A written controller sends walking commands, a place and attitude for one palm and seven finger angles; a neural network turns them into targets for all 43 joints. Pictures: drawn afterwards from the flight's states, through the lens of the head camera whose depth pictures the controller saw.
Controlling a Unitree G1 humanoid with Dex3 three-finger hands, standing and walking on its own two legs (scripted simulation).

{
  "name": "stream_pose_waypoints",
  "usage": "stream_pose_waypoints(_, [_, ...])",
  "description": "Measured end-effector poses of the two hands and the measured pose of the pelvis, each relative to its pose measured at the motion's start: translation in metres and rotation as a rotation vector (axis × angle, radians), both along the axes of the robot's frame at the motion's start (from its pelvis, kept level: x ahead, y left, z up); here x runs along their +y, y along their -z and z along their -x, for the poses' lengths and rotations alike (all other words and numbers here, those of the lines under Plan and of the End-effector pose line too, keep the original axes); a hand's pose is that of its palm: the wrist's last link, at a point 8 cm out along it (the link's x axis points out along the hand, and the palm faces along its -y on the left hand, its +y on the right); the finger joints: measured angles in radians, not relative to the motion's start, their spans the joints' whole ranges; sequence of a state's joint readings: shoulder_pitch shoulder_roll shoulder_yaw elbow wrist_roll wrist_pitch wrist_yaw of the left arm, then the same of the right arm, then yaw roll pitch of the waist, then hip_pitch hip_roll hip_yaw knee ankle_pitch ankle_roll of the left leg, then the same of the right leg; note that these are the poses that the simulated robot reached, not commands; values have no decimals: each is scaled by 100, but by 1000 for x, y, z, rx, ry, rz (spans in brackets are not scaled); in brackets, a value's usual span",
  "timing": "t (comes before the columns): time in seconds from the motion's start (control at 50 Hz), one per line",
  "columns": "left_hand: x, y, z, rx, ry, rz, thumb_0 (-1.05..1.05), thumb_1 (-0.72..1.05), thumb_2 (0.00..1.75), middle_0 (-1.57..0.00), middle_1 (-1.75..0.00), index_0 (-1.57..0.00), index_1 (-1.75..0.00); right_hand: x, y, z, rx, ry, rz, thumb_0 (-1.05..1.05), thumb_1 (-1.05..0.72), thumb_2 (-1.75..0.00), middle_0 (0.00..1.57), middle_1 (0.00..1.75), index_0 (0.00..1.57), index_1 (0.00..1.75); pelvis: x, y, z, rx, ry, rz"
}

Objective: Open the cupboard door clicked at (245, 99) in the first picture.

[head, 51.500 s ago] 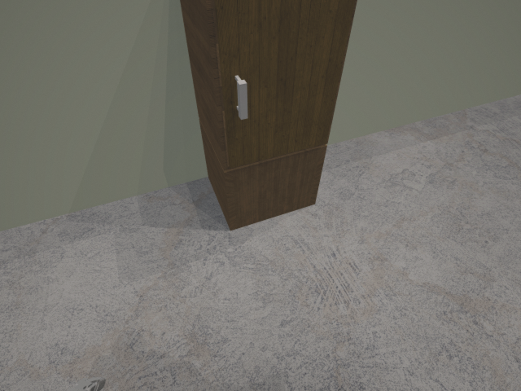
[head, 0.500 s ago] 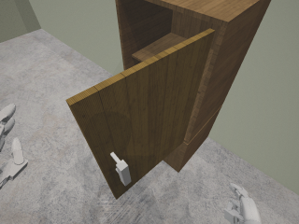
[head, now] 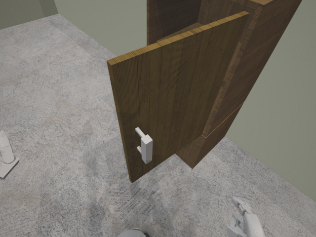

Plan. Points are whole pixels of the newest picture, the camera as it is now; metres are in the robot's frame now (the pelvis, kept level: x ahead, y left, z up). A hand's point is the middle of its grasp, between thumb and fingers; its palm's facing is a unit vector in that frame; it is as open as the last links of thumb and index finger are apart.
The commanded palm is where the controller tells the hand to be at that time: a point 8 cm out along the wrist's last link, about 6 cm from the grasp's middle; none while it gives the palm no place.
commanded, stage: step back with the hand held close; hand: left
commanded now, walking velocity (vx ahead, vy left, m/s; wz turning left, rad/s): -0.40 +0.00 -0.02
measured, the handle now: (142, 145) +0.37 +0.08 -0.03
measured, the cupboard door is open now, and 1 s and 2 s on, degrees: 83 83 83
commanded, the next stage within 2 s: stop stepping back and stand still in 0.44 s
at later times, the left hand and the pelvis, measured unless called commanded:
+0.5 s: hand out of the picture +0.12 +0.29 +0.19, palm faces +0.42 -0.84 -0.35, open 7.4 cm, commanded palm +0.06 +0.32 +0.19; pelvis -0.09 +0.03 +0.01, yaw -2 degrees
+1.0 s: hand out of the picture -0.04 +0.36 +0.19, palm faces +0.47 -0.81 -0.34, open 7.4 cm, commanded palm -0.07 +0.38 +0.19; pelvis -0.23 +0.09 +0.00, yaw -3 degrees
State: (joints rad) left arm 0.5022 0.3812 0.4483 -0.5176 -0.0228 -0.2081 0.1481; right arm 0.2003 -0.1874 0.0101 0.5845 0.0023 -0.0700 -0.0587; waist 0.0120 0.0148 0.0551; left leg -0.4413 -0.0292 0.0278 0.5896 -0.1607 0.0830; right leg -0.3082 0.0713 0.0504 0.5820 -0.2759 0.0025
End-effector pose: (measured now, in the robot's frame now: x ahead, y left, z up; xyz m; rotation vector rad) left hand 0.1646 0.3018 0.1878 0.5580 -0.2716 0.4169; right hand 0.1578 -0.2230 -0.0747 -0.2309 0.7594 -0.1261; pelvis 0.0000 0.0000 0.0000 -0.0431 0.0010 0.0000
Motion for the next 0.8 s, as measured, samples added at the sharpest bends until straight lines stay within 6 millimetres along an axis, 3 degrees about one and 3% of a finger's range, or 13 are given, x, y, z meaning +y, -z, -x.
stream_pose_waypoints(0.14, [-7,3,17,9,62,15,1,89,89,-21,-30,-21,-30,-9,-8,19,2,15,24,1,-90,-90,21,30,21,30,1,-2,19,10,-11,12])
stream_pose_waypoints(0.26, [15,4,30,-13,103,-32,1,89,89,-21,-30,-21,-30,-13,-17,40,-4,67,98,1,-90,-90,20,30,21,30,16,3,36,-9,-10,46])
stream_pose_waypoints(0.38, [35,-10,56,-60,63,-10,1,89,89,-21,-30,-21,-30,6,-30,60,-25,36,94,1,-90,-90,20,30,20,30,25,-8,60,14,10,76])
stream_pose_waypoints(0.48, [33,-13,78,-106,79,68,1,89,90,-21,-30,-21,-30,30,-33,73,-50,-10,52,1,-90,-90,20,30,20,30,29,-12,85,64,32,74])
stream_pose_waypoints(0.56, [26,-13,98,-131,134,38,1,89,90,-21,-30,-20,-30,43,-23,88,-100,-39,9,1,-90,-90,20,30,20,30,30,1,118,82,76,39])
stream_pose_waypoints(0.6, [20,-9,108,-151,177,-4,1,89,90,-21,-30,-20,-30,45,-13,103,-121,-35,-3,1,-90,-90,20,30,21,30,32,13,139,63,129,10])
stream_pose_waypoints(0.66, [20,-7,118,-146,227,6,1,89,90,-21,-30,-21,-30,46,-5,140,-80,15,5,1,-90,-90,21,30,21,30,40,15,145,-1,131,35])
stream_pose_waypoints(0.72, [28,0,125,-162,242,31,1,89,89,-21,-30,-21,-30,40,1,180,-71,101,32,1,-90,-90,21,30,21,30,48,22,153,-50,127,40])
stream_pose_waypoints(0.8, [44,0,143,-138,205,58,1,89,89,-21,-30,-21,-30,37,3,233,-41,153,43,1,-90,-90,20,30,21,30,55,18,187,-82,77,37])
